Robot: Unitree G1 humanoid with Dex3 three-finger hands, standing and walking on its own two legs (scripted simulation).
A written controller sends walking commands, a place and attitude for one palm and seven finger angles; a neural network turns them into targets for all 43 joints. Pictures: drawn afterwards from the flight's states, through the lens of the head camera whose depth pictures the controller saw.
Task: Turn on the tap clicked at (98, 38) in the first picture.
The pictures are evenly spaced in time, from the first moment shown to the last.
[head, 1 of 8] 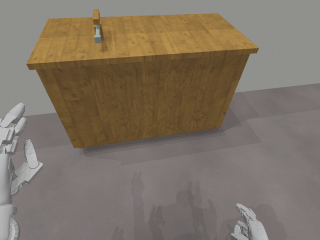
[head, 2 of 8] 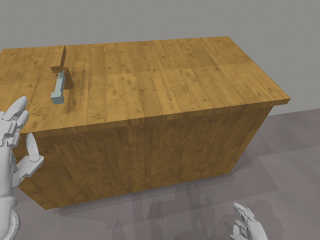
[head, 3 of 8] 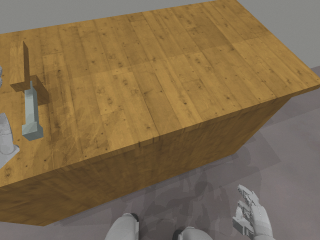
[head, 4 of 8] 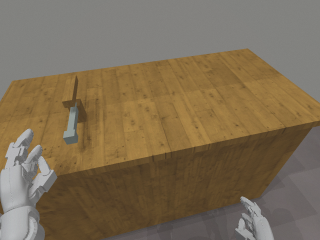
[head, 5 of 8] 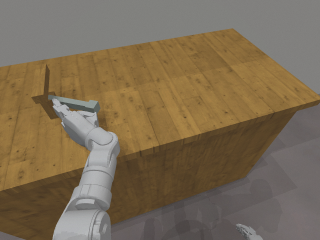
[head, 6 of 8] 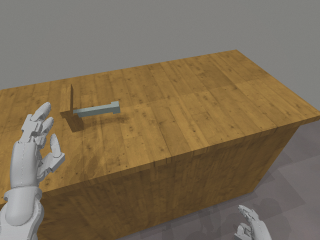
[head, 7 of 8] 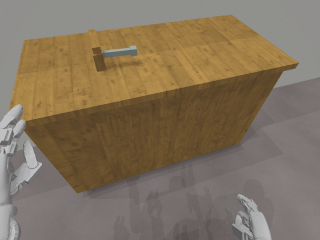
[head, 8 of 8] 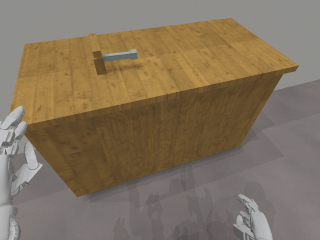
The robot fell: no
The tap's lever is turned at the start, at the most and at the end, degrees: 0 86 86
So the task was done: yes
